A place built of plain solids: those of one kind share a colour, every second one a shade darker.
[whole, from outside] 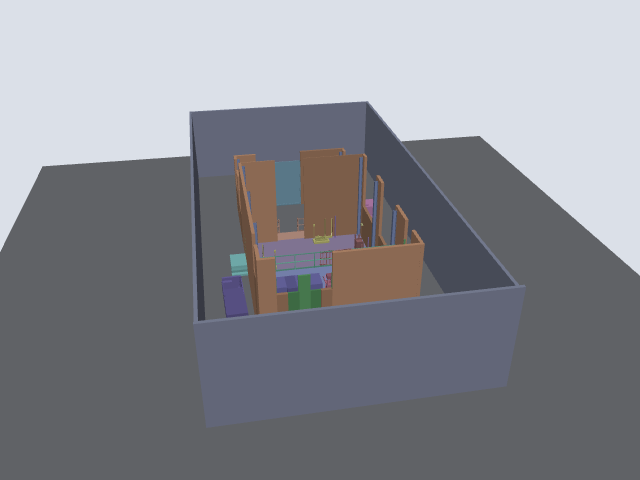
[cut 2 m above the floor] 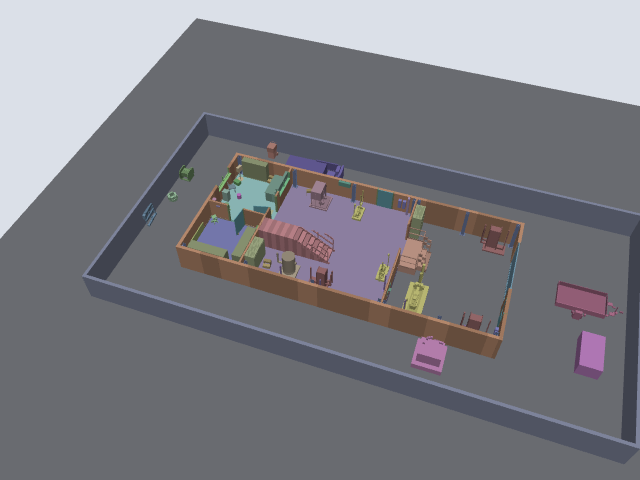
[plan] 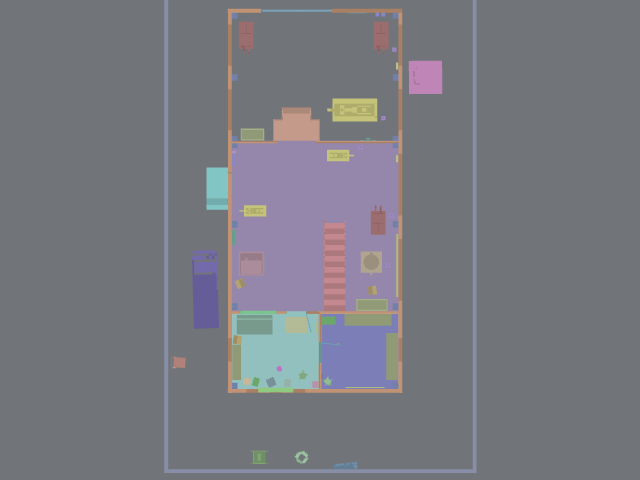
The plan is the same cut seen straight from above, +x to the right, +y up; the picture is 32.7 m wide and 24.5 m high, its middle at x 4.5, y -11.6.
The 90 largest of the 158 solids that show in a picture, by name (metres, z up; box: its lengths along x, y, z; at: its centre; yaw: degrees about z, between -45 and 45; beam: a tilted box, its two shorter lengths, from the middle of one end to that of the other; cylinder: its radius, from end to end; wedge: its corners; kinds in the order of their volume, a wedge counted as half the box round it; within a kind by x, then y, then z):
{
 "yard_bound_1": {"box": [0.2, 30.77, 6.2], "at": [-3.35, -8.11, 3.05]},
 "yard_bound_2": {"box": [15.94, 0.2, 6.5], "at": [4.52, -23.39, 3.2]},
 "yard_bound_3": {"box": [15.94, 0.2, 6.21], "at": [4.52, 7.17, 3.05]},
 "yard_bound_4": {"box": [0.2, 30.77, 6.2], "at": [12.39, -8.11, 3.05]},
 "wall_1": {"box": [0.2, 1.61, 6.96], "at": [-0.1, -18.6, 3.43]},
 "wall_2": {"box": [0.2, 1.21, 4.7], "at": [-0.1, -17.2, 2.3]},
 "wall_3": {"box": [0.2, 1.31, 6.96], "at": [-0.1, -15.95, 3.43]},
 "wall_4": {"box": [0.2, 8.7, 6.96], "at": [-0.1, -10.95, 3.43]},
 "wall_5": {"box": [0.2, 0.61, 4.75], "at": [-0.1, -6.3, 2.33]},
 "wall_6": {"box": [0.2, 2.11, 2.65], "at": [-0.1, -4.95, 1.27]},
 "wall_7": {"box": [0.2, 1.21, 4.75], "at": [-0.1, -3.3, 2.33]},
 "wall_8": {"box": [0.2, 2.11, 2.65], "at": [-0.1, -1.65, 1.27]},
 "wall_9": {"box": [0.2, 0.81, 4.75], "at": [-0.1, -0.2, 2.33]},
 "wall_10": {"box": [0.96, 0.2, 6.96], "at": [0.28, -19.3, 3.43]},
 "wall_11": {"box": [1.71, 0.2, 4.75], "at": [0.65, 0.1, 2.33]},
 "wall_12": {"box": [0.61, 0.2, 4.7], "at": [1.05, -19.3, 2.3]},
 "wall_13": {"box": [2.3, 0.06, 6.96], "at": [1.15, -6.63, 3.43]},
 "wall_14": {"box": [2.3, 0.06, 4.75], "at": [1.15, -6.57, 2.33]},
 "wall_15": {"box": [0.61, 0.2, 4.7], "at": [3.45, -19.3, 2.3]},
 "wall_16": {"box": [0.76, 0.2, 6.96], "at": [4.12, -19.3, 3.43]},
 "wall_17": {"box": [0.06, 1.3, 3.26], "at": [4.53, -18.55, 1.58]},
 "wall_18": {"box": [0.06, 1.5, 3.26], "at": [4.53, -16.05, 1.58]},
 "wall_19": {"box": [4.2, 0.06, 6.96], "at": [6.4, -6.63, 3.43]},
 "wall_20": {"box": [4.2, 0.06, 4.75], "at": [6.4, -6.57, 2.33]},
 "wall_21": {"box": [4.06, 0.06, 3.38], "at": [6.47, -15.27, 1.64]},
 "wall_22": {"box": [4.0, 0.06, 3.26], "at": [6.5, -15.33, 1.58]},
 "wall_23": {"box": [4.2, 0.2, 6.96], "at": [6.6, -19.3, 3.43]},
 "wall_24": {"box": [3.61, 0.2, 4.75], "at": [6.9, 0.1, 2.33]},
 "wall_25": {"box": [0.2, 1.61, 6.96], "at": [8.6, -18.6, 3.43]},
 "wall_26": {"box": [0.2, 1.21, 4.7], "at": [8.6, -17.2, 2.3]},
 "wall_27": {"box": [0.2, 1.31, 6.96], "at": [8.6, -15.95, 3.43]},
 "wall_28": {"box": [0.2, 0.61, 6.96], "at": [8.6, -15.0, 3.43]},
 "wall_29": {"box": [0.2, 3.16, 3.16], "at": [8.6, -13.12, 1.53]},
 "wall_30": {"box": [0.2, 1.21, 6.96], "at": [8.6, -10.95, 3.43]},
 "wall_31": {"box": [0.2, 3.16, 3.16], "at": [8.6, -8.78, 1.53]},
 "wall_32": {"box": [0.2, 0.61, 6.96], "at": [8.6, -6.9, 3.43]},
 "wall_33": {"box": [0.2, 0.61, 4.75], "at": [8.6, -6.3, 2.33]},
 "wall_34": {"box": [0.2, 2.11, 2.65], "at": [8.6, -4.95, 1.27]},
 "wall_35": {"box": [0.2, 1.21, 4.75], "at": [8.6, -3.3, 2.33]},
 "wall_36": {"box": [0.2, 2.11, 2.65], "at": [8.6, -1.65, 1.27]},
 "wall_37": {"box": [0.2, 0.81, 4.75], "at": [8.6, -0.2, 2.33]},
 "raised_floor_boilers_1": {"box": [8.63, 8.83, 0.56], "at": [4.25, -10.95, 0.23]},
 "row_1": {"box": [0.45, 1.8, 2.1], "at": [0.24, -17.85, 1.66]},
 "row_2": {"box": [1.08, 0.48, 2.04], "at": [1.05, -6.22, 1.12]},
 "row_3": {"box": [1.2, 0.6, 2.1], "at": [1.05, -6.22, 1.15]},
 "row_4": {"box": [2.4, 0.6, 2.1], "at": [6.95, -15.68, 1.66]},
 "row_5": {"box": [1.48, 0.48, 2.04], "at": [7.15, -14.92, 1.63]},
 "row_6": {"box": [1.6, 0.6, 2.1], "at": [7.15, -14.92, 1.66]},
 "row_7": {"box": [0.6, 2.4, 2.1], "at": [8.18, -17.55, 1.66]},
 "raised_floor_control_1": {"box": [4.63, 4.03, 0.56], "at": [2.25, -17.25, 0.23]},
 "raised_floor_switch_1": {"box": [4.13, 4.03, 0.56], "at": [6.5, -17.25, 0.23]},
 "raised_floor_deck_1": {"box": [8.56, 4.02, 0.24], "at": [4.25, -17.22, 3.33]},
 "stair_1": {"box": [1.1, 0.3, 2.82], "at": [5.25, -15.08, 1.87]},
 "stair_2": {"box": [1.1, 0.3, 2.64], "at": [5.25, -14.8, 1.78]},
 "stair_3": {"box": [1.1, 0.3, 2.47], "at": [5.25, -14.52, 1.7]},
 "stair_4": {"box": [1.1, 0.3, 2.3], "at": [5.25, -14.24, 1.61]},
 "stair_5": {"box": [1.1, 0.3, 2.12], "at": [5.25, -13.96, 1.52]},
 "stair_6": {"box": [1.1, 0.3, 1.95], "at": [5.25, -13.68, 1.44]},
 "stair_7": {"box": [1.1, 0.3, 1.78], "at": [5.25, -13.4, 1.35]},
 "stair_8": {"box": [1.1, 0.3, 1.61], "at": [5.25, -13.12, 1.26]},
 "stair_9": {"box": [1.1, 0.3, 1.43], "at": [5.25, -12.84, 1.18]},
 "stair_10": {"box": [1.1, 0.3, 1.26], "at": [5.25, -12.56, 1.09]},
 "stair_11": {"box": [1.1, 0.3, 1.09], "at": [5.25, -12.28, 1.0]},
 "stair_12": {"box": [1.1, 0.3, 0.91], "at": [5.25, -12.0, 0.92]},
 "stair_13": {"box": [1.1, 0.3, 0.74], "at": [5.25, -11.72, 0.83]},
 "stair_14": {"box": [1.1, 0.3, 0.57], "at": [5.25, -11.44, 0.74]},
 "air_handler_1": {"box": [0.56, 1.21, 1.4], "at": [1.64, -18.51, 4.1]},
 "air_handler_2": {"box": [2.65, 1.07, 1.39], "at": [1.98, -18.43, 4.09]},
 "beyond_storage_tank_1": {"box": [1.05, 0.55, 0.31], "at": [-1.38, -12.99, 0.55], "yaw": 1.7},
 "beyond_storage_tank_2": {"box": [1.28, 2.75, 0.88], "at": [-1.33, -14.74, 0.85], "yaw": 1.7},
 "beyond_pallets_1": {"box": [2.28, 1.26, 0.94], "at": [6.97, 5.09, 0.46], "yaw": -0.3},
 "beyond_stack_1": {"box": [1.7, 1.7, 0.45], "at": [9.89, -3.3, 0.17], "yaw": 0.5},
 "beyond_stack_2": {"box": [1.11, 1.31, 0.8], "at": [9.99, -3.3, 0.89], "yaw": 0.5},
 "door_landing_1": {"box": [2.4, 1.1, 0.56], "at": [3.3, -5.99, 0.23]},
 "door_landing_2": {"box": [1.5, 0.32, 0.39], "at": [3.3, -5.3, 0.14]},
 "plate_exchanger_1": {"box": [0.42, 0.6, 1.56], "at": [0.73, -1.39, 1.07]},
 "plate_exchanger_2": {"box": [0.76, 1.39, 0.15], "at": [0.73, -1.16, 0.03]},
 "plate_exchanger_3": {"box": [0.42, 0.45, 1.36], "at": [7.47, -10.49, 1.48]},
 "plate_exchanger_4": {"box": [0.42, 0.6, 1.56], "at": [7.62, -1.39, 1.07]},
 "condensate_set_1": {"box": [1.06, 0.7, 0.7], "at": [1.0, -12.99, 1.56]},
 "condensate_set_2": {"box": [1.3, 1.24, 0.15], "at": [1.0, -12.81, 0.54]},
 "condensate_set_3": {"box": [1.14, 1.08, 0.2], "at": [1.0, -12.81, 0.56]},
 "air_vessel_1": {"box": [1.08, 1.08, 0.17], "at": [7.12, -12.73, 0.55]},
 "air_vessel_2": {"cylinder": 0.4, "from": [7.12, -12.73, 0.86], "to": [7.12, -12.73, 2.4]},
 "yard_step_1": {"box": [1.1, 1.6, 0.5], "at": [-0.75, -8.7, 0.24]},
 "roller_shutter_1": {"box": [3.46, 0.06, 3.95], "at": [3.3, 0.12, 1.93]},
 "pump_unit_1": {"box": [2.06, 0.64, 0.15], "at": [6.26, -4.96, 0.14]},
 "pump_unit_2": {"box": [2.3, 1.18, 0.2], "at": [6.28, -4.96, 0.05]},
 "beyond_trailer_1": {"box": [1.6, 2.8, 0.06], "at": [3.48, 4.3, 0.51]},
 "beyond_wheeled_bin_1": {"box": [0.51, 0.48, 1.08], "at": [-2.67, -17.86, 0.48], "yaw": -2.7}
}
